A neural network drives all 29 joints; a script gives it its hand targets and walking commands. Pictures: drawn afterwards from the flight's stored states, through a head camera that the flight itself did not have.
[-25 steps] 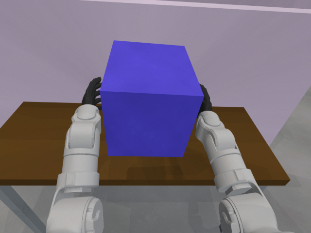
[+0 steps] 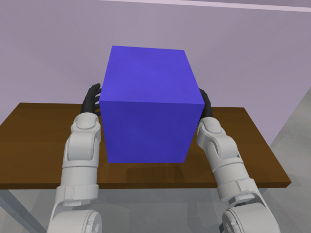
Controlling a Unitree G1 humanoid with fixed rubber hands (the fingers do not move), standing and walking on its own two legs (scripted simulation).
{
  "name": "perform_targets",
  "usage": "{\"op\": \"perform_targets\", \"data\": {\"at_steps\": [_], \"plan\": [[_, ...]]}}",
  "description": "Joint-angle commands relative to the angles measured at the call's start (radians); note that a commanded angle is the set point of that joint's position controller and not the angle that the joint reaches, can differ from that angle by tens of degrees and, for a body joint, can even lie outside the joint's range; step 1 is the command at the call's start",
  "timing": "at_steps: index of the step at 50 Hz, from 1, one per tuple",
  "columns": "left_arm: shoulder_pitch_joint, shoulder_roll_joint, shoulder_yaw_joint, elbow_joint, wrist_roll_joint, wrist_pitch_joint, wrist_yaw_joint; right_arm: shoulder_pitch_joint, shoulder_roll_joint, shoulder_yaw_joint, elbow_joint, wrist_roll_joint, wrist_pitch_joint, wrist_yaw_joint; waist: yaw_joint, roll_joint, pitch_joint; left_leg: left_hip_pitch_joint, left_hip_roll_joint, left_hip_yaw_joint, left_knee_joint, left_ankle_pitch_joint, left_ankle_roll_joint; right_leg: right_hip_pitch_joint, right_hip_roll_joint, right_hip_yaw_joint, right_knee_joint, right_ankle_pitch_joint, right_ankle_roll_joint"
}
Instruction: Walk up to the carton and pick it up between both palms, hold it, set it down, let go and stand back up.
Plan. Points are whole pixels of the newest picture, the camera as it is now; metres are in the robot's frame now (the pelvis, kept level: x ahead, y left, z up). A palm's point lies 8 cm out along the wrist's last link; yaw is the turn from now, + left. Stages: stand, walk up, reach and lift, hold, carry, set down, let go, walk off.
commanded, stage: hold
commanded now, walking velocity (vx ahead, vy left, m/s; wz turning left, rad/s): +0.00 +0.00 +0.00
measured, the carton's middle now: (147, 104) +0.39 +0.00 +0.18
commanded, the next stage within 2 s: none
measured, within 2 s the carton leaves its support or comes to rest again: neither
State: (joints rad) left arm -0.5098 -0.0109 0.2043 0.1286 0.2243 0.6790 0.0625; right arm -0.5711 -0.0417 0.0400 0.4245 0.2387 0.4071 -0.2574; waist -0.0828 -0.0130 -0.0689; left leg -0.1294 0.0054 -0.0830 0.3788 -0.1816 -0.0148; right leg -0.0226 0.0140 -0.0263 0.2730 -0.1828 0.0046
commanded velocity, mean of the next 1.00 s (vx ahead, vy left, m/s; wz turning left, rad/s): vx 0.00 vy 0.00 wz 0.00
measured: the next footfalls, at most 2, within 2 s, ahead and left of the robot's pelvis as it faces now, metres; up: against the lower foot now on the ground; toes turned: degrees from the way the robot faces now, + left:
none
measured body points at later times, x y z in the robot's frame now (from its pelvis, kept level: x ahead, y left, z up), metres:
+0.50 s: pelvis -0.01 +0.00 +0.00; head -0.07 +0.01 +0.45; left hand +0.36 +0.15 +0.19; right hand +0.36 -0.14 +0.18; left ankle +0.02 +0.12 -0.75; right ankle -0.02 -0.12 -0.75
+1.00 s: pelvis +0.00 +0.00 +0.00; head -0.06 +0.02 +0.45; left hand +0.36 +0.15 +0.18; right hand +0.36 -0.14 +0.17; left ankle +0.02 +0.12 -0.75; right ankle -0.02 -0.12 -0.75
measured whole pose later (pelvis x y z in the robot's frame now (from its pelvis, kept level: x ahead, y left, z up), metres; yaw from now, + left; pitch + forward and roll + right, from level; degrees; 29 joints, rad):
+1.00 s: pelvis +0.00 +0.00 +0.00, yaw +0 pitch -5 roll -1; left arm -0.54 -0.01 0.22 0.16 0.24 0.69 0.04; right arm -0.60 -0.03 0.03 0.45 0.23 0.42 -0.26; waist -0.08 -0.02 -0.07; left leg -0.12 0.01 -0.08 0.38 -0.18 -0.02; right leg -0.02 0.02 -0.02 0.28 -0.18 0.00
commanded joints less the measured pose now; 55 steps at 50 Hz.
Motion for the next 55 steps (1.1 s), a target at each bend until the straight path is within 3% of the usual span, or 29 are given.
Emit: {"op": "perform_targets", "data": {"at_steps": [1,2,4,8,10,13,17,19,21,22,23,24,28,32,34,36,38,39,40,42,44,46,47,48,49,51,53,54,55], "plan": [[-0.78,-0.691,-0.592,-0.208,-0.179,-0.106,-0.176,-0.833,0.658,0.435,-0.423,0.11,-0.068,0.113,-0.016,0.075,-0.42,0.236,-0.063,0.041,0.02,0.4,-0.052,0.033,0.057,-0.019,-0.002,0.322,0.059],[-0.791,-0.717,-0.614,-0.264,-0.205,-0.105,-0.175,-0.846,0.671,0.444,-0.424,0.111,-0.068,0.115,-0.03,0.077,-0.447,0.266,-0.06,0.035,0.029,0.43,-0.059,0.029,0.06,-0.035,0.002,0.317,0.044],[-0.764,-0.698,-0.621,-0.291,-0.202,-0.109,-0.173,-0.833,0.668,0.477,-0.478,0.132,-0.071,0.112,-0.003,0.073,-0.457,0.267,-0.062,0.035,0.028,0.464,-0.049,0.06,0.062,-0.022,0.013,0.39,0.058],[-0.778,-0.679,-0.58,-0.213,-0.185,-0.094,-0.178,-0.876,0.669,0.439,-0.436,0.112,-0.06,0.111,-0.006,0.038,-0.375,0.208,-0.055,0.049,-0.002,0.305,-0.029,0.014,0.048,-0.026,-0.022,0.218,0.047],[-0.775,-0.711,-0.638,-0.259,-0.211,-0.094,-0.171,-0.861,0.669,0.454,-0.476,0.121,-0.069,0.114,0.001,0.081,-0.471,0.243,-0.06,0.04,0.006,0.383,-0.045,0.045,0.05,-0.024,-0.003,0.3,0.055],[-0.759,-0.668,-0.582,-0.209,-0.174,-0.077,-0.178,-0.804,0.66,0.436,-0.369,0.11,-0.042,0.119,-0.008,0.061,-0.357,0.24,-0.053,0.041,-0.005,0.346,-0.045,0.015,0.052,-0.026,-0.018,0.24,0.052],[-0.815,-0.686,-0.579,-0.252,-0.186,-0.098,-0.179,-0.878,0.677,0.43,-0.443,0.108,-0.063,0.115,0.008,0.059,-0.428,0.226,-0.057,0.047,0.001,0.357,-0.033,0.041,0.053,-0.023,-0.013,0.289,0.053],[-0.78,-0.671,-0.563,-0.199,-0.171,-0.087,-0.183,-0.871,0.667,0.423,-0.42,0.092,-0.058,0.116,-0.003,0.033,-0.41,0.241,-0.048,0.044,-0.009,0.332,-0.022,0.025,0.055,-0.031,-0.018,0.241,0.051],[-0.815,-0.667,-0.519,-0.086,-0.148,-0.078,-0.195,-0.919,0.66,0.395,-0.334,0.068,-0.048,0.117,-0.01,0.04,-0.28,0.174,-0.052,0.05,-0.037,0.189,-0.017,-0.022,0.032,-0.012,-0.044,0.123,0.052],[-0.834,-0.662,-0.522,-0.091,-0.148,-0.079,-0.198,-0.921,0.648,0.37,-0.342,0.057,-0.058,0.123,0.004,0.041,-0.298,0.165,-0.049,0.062,-0.046,0.17,-0.011,-0.029,0.041,-0.015,-0.039,0.068,0.046],[-0.852,-0.667,-0.535,-0.16,-0.183,-0.098,-0.192,-0.938,0.68,0.397,-0.398,0.076,-0.074,0.125,0.025,0.029,-0.412,0.192,-0.053,0.067,-0.037,0.224,-0.005,0.02,0.048,-0.016,-0.021,0.133,0.048],[-0.854,-0.688,-0.54,-0.152,-0.177,-0.097,-0.182,-0.936,0.663,0.4,-0.392,0.105,-0.077,0.125,0.008,0.059,-0.395,0.207,-0.053,0.057,-0.031,0.266,-0.013,0.012,0.054,-0.025,-0.032,0.183,0.048],[-0.813,-0.668,-0.495,-0.088,-0.15,-0.088,-0.193,-0.936,0.67,0.377,-0.327,0.09,-0.067,0.116,0.004,0.039,-0.367,0.203,-0.054,0.058,-0.019,0.262,-0.017,0.018,0.042,-0.014,-0.027,0.192,0.051],[-0.805,-0.683,-0.523,-0.148,-0.156,-0.095,-0.187,-0.934,0.684,0.414,-0.371,0.102,-0.078,0.121,0.026,0.037,-0.425,0.237,-0.054,0.055,-0.009,0.347,-0.03,0.056,0.053,-0.023,-0.011,0.267,0.053],[-0.837,-0.694,-0.54,-0.139,-0.156,-0.096,-0.185,-0.923,0.675,0.391,-0.356,0.088,-0.081,0.122,0.002,0.065,-0.403,0.225,-0.049,0.051,-0.016,0.277,-0.026,-0.014,0.046,-0.022,-0.024,0.18,0.048],[-0.848,-0.692,-0.531,-0.103,-0.14,-0.088,-0.186,-0.938,0.673,0.367,-0.308,0.069,-0.077,0.128,0.008,0.074,-0.355,0.197,-0.048,0.054,-0.029,0.241,-0.027,-0.004,0.052,-0.021,-0.027,0.124,0.041],[-0.84,-0.665,-0.523,-0.126,-0.162,-0.099,-0.184,-0.971,0.67,0.387,-0.36,0.085,-0.093,0.129,0.018,0.032,-0.401,0.215,-0.049,0.056,-0.023,0.261,-0.018,0.021,0.049,-0.014,-0.017,0.175,0.042],[-0.839,-0.69,-0.542,-0.16,-0.176,-0.105,-0.179,-0.963,0.681,0.417,-0.395,0.105,-0.097,0.127,0.015,0.053,-0.444,0.214,-0.053,0.053,0.002,0.305,-0.027,0.039,0.042,-0.006,-0.004,0.253,0.052],[-0.842,-0.705,-0.555,-0.144,-0.175,-0.102,-0.176,-0.971,0.677,0.42,-0.398,0.103,-0.092,0.122,-0.004,0.061,-0.409,0.225,-0.059,0.045,0.01,0.322,-0.035,0.016,0.047,-0.025,-0.01,0.249,0.057],[-0.82,-0.701,-0.566,-0.174,-0.186,-0.101,-0.178,-0.941,0.691,0.432,-0.405,0.108,-0.086,0.114,0.003,0.039,-0.464,0.241,-0.058,0.047,0.011,0.339,-0.024,0.028,0.057,-0.021,-0.005,0.26,0.057],[-0.834,-0.709,-0.606,-0.227,-0.209,-0.108,-0.162,-0.92,0.678,0.44,-0.454,0.141,-0.084,0.116,-0.008,0.076,-0.495,0.271,-0.054,0.031,0.03,0.407,-0.045,0.016,0.069,-0.032,-0.004,0.288,0.047],[-0.786,-0.692,-0.57,-0.13,-0.168,-0.083,-0.175,-0.873,0.655,0.398,-0.345,0.109,-0.053,0.118,-0.011,0.095,-0.346,0.214,-0.058,0.039,0.01,0.332,-0.04,-0.03,0.051,-0.013,-0.028,0.227,0.042],[-0.795,-0.666,-0.531,-0.102,-0.153,-0.08,-0.185,-0.866,0.642,0.393,-0.291,0.088,-0.045,0.124,-0.005,0.065,-0.299,0.197,-0.048,0.045,-0.014,0.266,-0.04,-0.013,0.058,-0.016,-0.027,0.154,0.039],[-0.791,-0.688,-0.527,-0.123,-0.153,-0.083,-0.191,-0.882,0.665,0.381,-0.33,0.085,-0.053,0.13,0.002,0.069,-0.336,0.195,-0.055,0.056,-0.026,0.242,-0.028,-0.001,0.053,-0.021,-0.03,0.147,0.042],[-0.835,-0.696,-0.554,-0.193,-0.181,-0.095,-0.189,-0.906,0.663,0.392,-0.409,0.087,-0.075,0.131,-0.01,0.079,-0.41,0.191,-0.058,0.054,-0.013,0.284,-0.03,0.032,0.05,-0.019,-0.022,0.194,0.037],[-0.818,-0.72,-0.582,-0.198,-0.192,-0.102,-0.177,-0.91,0.671,0.43,-0.414,0.108,-0.08,0.128,0.001,0.056,-0.462,0.251,-0.061,0.039,0.008,0.387,-0.044,0.035,0.059,-0.024,-0.007,0.3,0.055],[-0.766,-0.703,-0.612,-0.257,-0.199,-0.104,-0.171,-0.859,0.661,0.46,-0.445,0.14,-0.071,0.11,-0.007,0.098,-0.469,0.275,-0.061,0.036,0.042,0.499,-0.065,0.065,0.075,-0.028,0.012,0.402,0.049],[-0.782,-0.696,-0.592,-0.203,-0.181,-0.092,-0.174,-0.851,0.643,0.441,-0.41,0.119,-0.059,0.108,-0.025,0.09,-0.414,0.257,-0.054,0.035,0.027,0.448,-0.06,0.04,0.066,-0.028,-0.01,0.342,0.044],[-0.766,-0.697,-0.579,-0.179,-0.168,-0.086,-0.18,-0.854,0.636,0.429,-0.398,0.104,-0.054,0.11,-0.008,0.09,-0.384,0.234,-0.051,0.042,0.012,0.388,-0.054,0.027,0.059,-0.027,-0.021,0.283,0.043]]}}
